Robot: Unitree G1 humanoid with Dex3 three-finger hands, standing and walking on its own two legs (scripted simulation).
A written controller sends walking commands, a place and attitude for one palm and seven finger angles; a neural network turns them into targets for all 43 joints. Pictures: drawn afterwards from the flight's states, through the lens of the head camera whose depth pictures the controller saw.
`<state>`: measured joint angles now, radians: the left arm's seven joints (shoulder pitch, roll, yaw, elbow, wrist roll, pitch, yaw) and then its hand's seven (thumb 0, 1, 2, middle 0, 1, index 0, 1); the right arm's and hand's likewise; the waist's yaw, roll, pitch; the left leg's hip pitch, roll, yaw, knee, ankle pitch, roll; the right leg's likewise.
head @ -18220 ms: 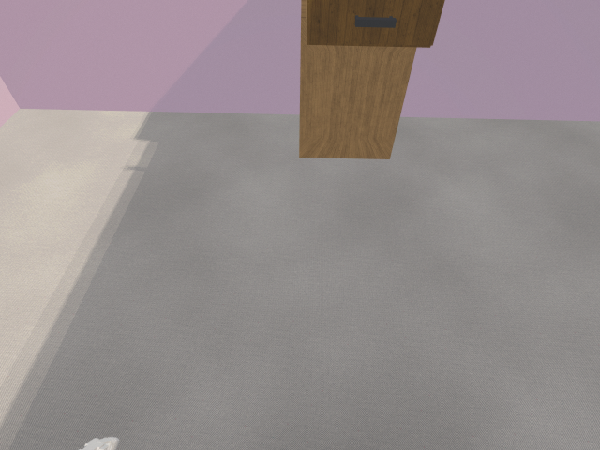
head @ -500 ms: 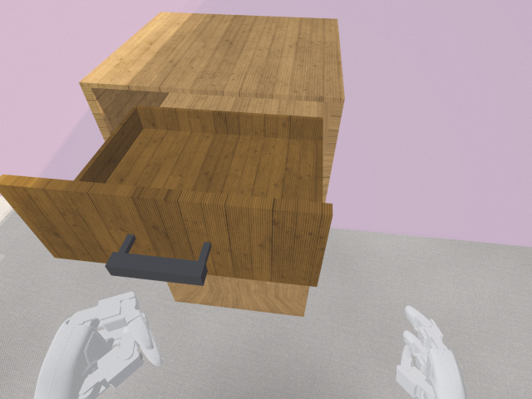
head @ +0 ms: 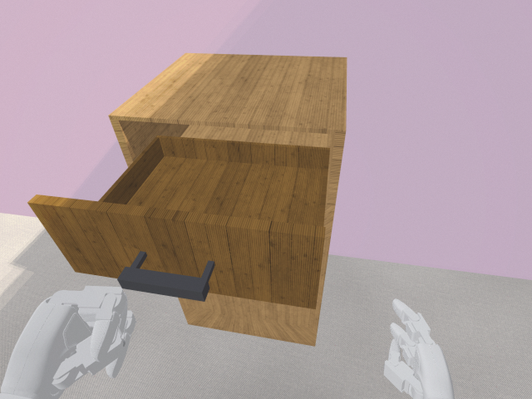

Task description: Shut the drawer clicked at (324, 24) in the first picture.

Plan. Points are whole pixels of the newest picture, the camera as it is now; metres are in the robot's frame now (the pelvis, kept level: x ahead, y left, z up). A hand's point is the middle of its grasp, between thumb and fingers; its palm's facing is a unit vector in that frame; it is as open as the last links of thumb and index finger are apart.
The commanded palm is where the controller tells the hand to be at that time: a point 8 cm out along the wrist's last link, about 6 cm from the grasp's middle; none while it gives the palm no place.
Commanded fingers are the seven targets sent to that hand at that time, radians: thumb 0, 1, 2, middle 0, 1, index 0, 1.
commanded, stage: raise the hand and make a fist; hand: left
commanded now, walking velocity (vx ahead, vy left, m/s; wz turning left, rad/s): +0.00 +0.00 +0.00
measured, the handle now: (169, 272) +0.28 +0.20 +0.07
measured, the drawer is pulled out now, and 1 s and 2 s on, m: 0.28 0.28 0.28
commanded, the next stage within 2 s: bring the fist close to the handle in 0.32 s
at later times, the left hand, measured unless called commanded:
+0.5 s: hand (120, 341) +0.13 +0.17 +0.15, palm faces -0.01 -0.99 -0.15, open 3.2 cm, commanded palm +0.08 +0.22 +0.16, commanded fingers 0.00 0.90 0.90 -1.40 -1.60 -1.40 -1.60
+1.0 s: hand (157, 338) +0.16 +0.16 +0.11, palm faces -0.04 -1.00 -0.08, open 3.3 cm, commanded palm +0.12 +0.21 +0.11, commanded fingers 0.00 0.90 0.90 -1.40 -1.60 -1.40 -1.60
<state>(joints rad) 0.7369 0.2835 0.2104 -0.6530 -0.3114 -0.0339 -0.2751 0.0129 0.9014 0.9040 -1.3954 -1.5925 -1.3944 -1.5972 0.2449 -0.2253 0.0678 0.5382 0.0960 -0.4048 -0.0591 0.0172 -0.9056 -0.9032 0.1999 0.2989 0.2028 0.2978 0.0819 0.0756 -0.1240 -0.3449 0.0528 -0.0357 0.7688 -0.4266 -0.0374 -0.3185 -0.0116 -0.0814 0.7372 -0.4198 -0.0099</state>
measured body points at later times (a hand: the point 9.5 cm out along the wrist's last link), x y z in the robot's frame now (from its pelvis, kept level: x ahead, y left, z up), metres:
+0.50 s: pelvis +0.00 +0.00 +0.00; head -0.04 -0.03 +0.45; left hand +0.13 +0.23 +0.16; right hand +0.20 -0.21 -0.03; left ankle -0.01 +0.14 -0.71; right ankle -0.02 -0.11 -0.71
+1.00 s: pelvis -0.01 +0.01 -0.01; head -0.02 -0.01 +0.44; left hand +0.16 +0.21 +0.11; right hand +0.18 -0.21 -0.06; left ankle -0.01 +0.14 -0.71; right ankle -0.02 -0.11 -0.71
